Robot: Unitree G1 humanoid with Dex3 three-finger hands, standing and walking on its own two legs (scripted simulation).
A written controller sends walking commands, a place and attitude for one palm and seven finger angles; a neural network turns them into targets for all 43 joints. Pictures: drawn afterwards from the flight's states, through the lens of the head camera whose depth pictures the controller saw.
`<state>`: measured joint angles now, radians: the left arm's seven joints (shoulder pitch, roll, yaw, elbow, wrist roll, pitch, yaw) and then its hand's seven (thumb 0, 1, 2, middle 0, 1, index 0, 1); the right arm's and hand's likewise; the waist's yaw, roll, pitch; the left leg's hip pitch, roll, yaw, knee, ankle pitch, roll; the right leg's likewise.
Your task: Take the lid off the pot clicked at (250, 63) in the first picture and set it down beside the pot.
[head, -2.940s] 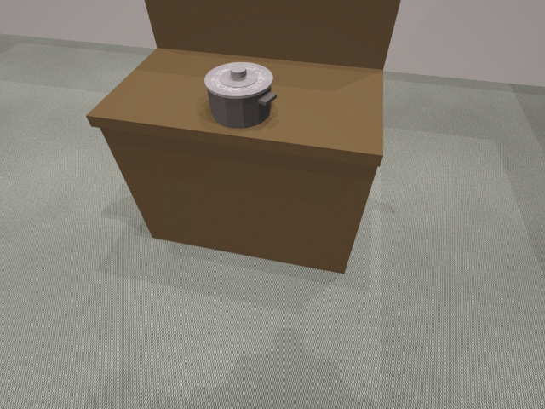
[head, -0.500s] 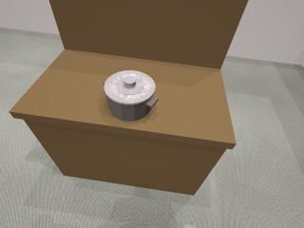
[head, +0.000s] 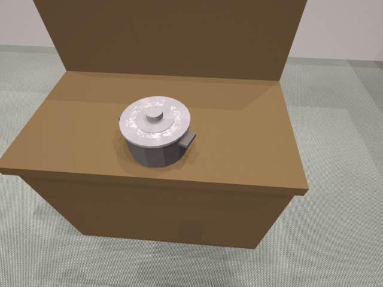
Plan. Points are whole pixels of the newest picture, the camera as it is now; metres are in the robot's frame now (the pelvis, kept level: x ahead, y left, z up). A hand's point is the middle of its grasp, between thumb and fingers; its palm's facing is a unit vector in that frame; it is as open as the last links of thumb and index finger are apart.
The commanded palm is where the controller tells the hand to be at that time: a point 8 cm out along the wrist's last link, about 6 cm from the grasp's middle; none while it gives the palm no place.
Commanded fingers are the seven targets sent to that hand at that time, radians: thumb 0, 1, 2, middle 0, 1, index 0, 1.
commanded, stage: come to a stop and stand still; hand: left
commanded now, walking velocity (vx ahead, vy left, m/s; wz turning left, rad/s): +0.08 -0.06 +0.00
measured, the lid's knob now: (154, 113) +0.53 +0.13 +0.04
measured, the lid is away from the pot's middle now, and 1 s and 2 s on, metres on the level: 0.00 0.00 0.00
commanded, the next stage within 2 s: look again from close up in 0.84 s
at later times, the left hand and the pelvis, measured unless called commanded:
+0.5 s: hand out of the picture -0.03 +0.22 -0.17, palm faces -0.04 -0.98 -0.21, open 7.4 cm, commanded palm none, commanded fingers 0.00 0.90 0.90 -0.20 -0.30 -0.20 -0.30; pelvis -0.01 +0.04 +0.00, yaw -4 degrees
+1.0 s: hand out of the picture +0.02 +0.20 -0.16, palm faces -0.04 -0.98 -0.20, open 7.3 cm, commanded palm none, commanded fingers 0.00 0.90 0.90 -0.20 -0.30 -0.20 -0.30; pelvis +0.01 +0.03 +0.01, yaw -3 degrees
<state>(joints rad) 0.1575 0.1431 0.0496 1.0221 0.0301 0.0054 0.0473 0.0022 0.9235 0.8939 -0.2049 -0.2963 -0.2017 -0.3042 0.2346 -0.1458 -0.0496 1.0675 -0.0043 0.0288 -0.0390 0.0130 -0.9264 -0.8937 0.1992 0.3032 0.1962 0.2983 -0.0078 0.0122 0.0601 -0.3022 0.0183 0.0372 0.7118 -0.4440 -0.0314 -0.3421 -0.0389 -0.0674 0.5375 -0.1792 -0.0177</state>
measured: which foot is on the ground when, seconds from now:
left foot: up 0.00-0.02, down 0.04-1.00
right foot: down 0.00-0.12, up 0.14-0.26, down 0.28-1.00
